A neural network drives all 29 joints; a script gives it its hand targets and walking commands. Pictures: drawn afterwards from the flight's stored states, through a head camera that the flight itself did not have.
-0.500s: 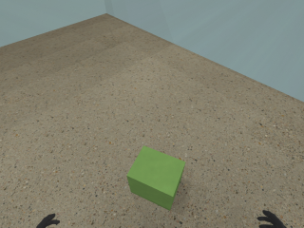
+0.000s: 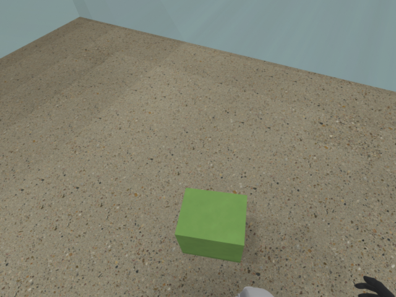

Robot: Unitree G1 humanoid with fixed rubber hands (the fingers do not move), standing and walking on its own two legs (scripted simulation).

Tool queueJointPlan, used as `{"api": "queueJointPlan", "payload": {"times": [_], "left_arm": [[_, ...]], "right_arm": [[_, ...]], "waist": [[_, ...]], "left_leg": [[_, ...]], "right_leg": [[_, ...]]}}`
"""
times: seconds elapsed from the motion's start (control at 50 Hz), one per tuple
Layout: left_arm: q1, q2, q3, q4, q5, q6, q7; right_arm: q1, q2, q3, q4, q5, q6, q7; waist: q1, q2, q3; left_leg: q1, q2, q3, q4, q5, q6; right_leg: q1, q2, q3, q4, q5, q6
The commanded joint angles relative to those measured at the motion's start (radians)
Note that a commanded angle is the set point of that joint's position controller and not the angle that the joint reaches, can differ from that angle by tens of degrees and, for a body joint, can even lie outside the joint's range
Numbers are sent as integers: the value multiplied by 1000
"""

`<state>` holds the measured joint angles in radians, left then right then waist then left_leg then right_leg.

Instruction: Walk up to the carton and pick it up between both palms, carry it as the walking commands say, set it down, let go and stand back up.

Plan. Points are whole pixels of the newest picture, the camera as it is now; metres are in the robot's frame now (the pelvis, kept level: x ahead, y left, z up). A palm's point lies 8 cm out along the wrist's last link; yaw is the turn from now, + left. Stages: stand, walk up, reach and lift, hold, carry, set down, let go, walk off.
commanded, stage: walk up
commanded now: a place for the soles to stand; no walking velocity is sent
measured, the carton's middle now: (213, 225) +0.49 -0.02 -0.61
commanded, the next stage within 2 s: stand in 1.36 s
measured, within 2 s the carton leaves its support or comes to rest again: neither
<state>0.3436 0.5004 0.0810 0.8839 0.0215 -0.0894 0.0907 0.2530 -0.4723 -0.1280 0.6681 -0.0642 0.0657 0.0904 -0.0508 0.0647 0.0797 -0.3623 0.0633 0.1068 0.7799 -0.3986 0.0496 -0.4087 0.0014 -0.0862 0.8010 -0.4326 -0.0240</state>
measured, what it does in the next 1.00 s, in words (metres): steps on the spot, turning right: right foot, then left foot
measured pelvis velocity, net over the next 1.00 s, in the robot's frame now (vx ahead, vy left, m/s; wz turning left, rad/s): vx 0.05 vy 0.09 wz -0.33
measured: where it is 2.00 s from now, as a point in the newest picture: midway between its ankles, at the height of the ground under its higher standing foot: outside the picture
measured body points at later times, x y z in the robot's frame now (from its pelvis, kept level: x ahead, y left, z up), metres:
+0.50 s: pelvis +0.05 +0.09 -0.01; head +0.08 +0.09 +0.44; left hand +0.24 +0.40 -0.10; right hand +0.08 -0.28 -0.08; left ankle +0.09 +0.21 -0.71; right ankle +0.04 -0.04 -0.71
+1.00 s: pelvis +0.05 +0.09 +0.02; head +0.06 +0.08 +0.47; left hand +0.28 +0.35 -0.08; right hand +0.06 -0.27 -0.08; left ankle +0.09 +0.21 -0.71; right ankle +0.04 -0.04 -0.71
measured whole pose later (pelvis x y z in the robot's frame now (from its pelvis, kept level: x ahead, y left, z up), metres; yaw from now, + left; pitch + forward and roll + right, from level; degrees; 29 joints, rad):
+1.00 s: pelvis +0.05 +0.09 +0.02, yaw -19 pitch -2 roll +1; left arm 0.09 0.43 0.03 0.96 0.01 -0.02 -0.01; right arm 0.11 -0.44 -0.02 0.95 0.00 -0.04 0.00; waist -0.01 -0.01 0.06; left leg -0.24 0.09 0.15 0.60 -0.32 -0.02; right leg -0.32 0.01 0.05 0.63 -0.29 0.00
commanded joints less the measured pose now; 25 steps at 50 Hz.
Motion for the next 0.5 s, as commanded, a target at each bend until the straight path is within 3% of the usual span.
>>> {"api": "queueJointPlan", "payload": {"times": [0.0,0.02,0.04,0.06,0.1,0.14,0.18,0.2,0.22,0.24,0.26,0.28,0.32,0.36,0.4,0.42,0.44,0.46,0.48], "left_arm": [[197,249,69,-46,35,-27,7],[148,345,81,-87,21,-32,16],[128,336,78,-93,5,-28,16],[82,297,64,-109,0,-28,14],[8,228,38,-134,-5,-20,-1],[-25,203,23,-153,6,-7,-22],[-63,193,12,-168,1,10,-37],[-75,160,3,-176,-6,20,-41],[-64,103,-9,-196,-18,26,-43],[-63,123,0,-191,-18,39,-30],[-67,177,15,-168,-19,46,-29],[-58,170,19,-149,-22,47,-36],[-47,148,18,-128,-22,48,-53],[-42,136,21,-115,-13,48,-71],[-41,135,30,-109,1,47,-75],[-49,153,35,-113,12,44,-74],[-72,205,46,-127,19,39,-74],[-105,243,47,-131,3,35,-76],[-110,225,37,-123,-4,35,-76]], "right_arm": [[-76,-77,-12,-100,25,-23,-22],[-81,-97,-24,-116,25,-17,-32],[-95,-163,-40,-97,24,-10,-44],[-57,-171,-46,-75,29,-11,-47],[25,-159,-42,-25,36,-22,-53],[48,-129,-32,-1,47,-38,-54],[59,-119,-28,21,51,-58,-68],[76,-143,-31,32,42,-69,-76],[87,-206,-33,28,29,-85,-83],[14,-280,-35,13,48,-90,-82],[-19,-271,-30,14,54,-93,-78],[-38,-255,-21,22,53,-96,-85],[-63,-249,-11,37,52,-101,-94],[-81,-247,-5,40,47,-102,-94],[-81,-234,2,45,52,-98,-93],[-67,-212,8,47,55,-97,-93],[-49,-174,14,37,61,-98,-94],[-86,-139,21,27,72,-97,-99],[-111,-133,25,41,79,-92,-103]], "waist": [[136,-250,-44],[95,-249,-48],[85,-115,-36],[60,-110,-23],[31,-186,-49],[30,-259,-56],[7,-239,-69],[-3,-171,-73],[5,27,-107],[20,143,-99],[26,74,-54],[43,56,-23],[48,121,-1],[49,162,-32],[68,132,-70],[72,95,-87],[56,-33,-119],[38,-127,-157],[46,-95,-160]], "left_leg": [[-357,57,-69,170,-75,31],[-442,-20,-132,259,-234,-11],[-395,25,-208,319,-214,-14],[-355,44,-203,345,-152,-23],[-203,49,-151,248,-86,-40],[-47,12,-74,118,-69,-40],[129,-39,-23,-61,58,-30],[156,-17,-93,-146,83,-13],[174,169,-365,-280,109,39],[77,370,-579,-371,120,167],[30,376,-571,-359,139,201],[16,341,-506,-317,192,194],[14,286,-377,-280,256,159],[6,247,-275,-243,339,141],[-40,216,-191,-169,362,97],[-60,204,-171,-127,333,61],[-118,154,-129,-39,229,14],[-92,44,-65,33,70,-23],[-32,17,-64,33,-20,-24]], "right_leg": [[388,-234,482,-401,-78,-66],[308,-428,833,-495,-20,-184],[264,-422,796,-444,23,-239],[238,-372,687,-379,110,-248],[131,-232,443,-301,299,-186],[15,-171,335,-246,441,-164],[-90,-120,274,-157,430,-125],[-113,-84,257,-61,375,-89],[-164,-1,204,150,257,-35],[-176,55,146,232,-88,16],[-148,21,188,314,-181,18],[-147,7,180,316,-174,11],[-124,-15,140,222,-133,-4],[-33,4,71,95,-65,-5],[127,32,37,-107,66,-21],[183,19,89,-158,150,-31],[211,-91,292,-174,282,-72],[144,-180,462,-207,326,-153],[91,-202,476,-212,331,-191]]}}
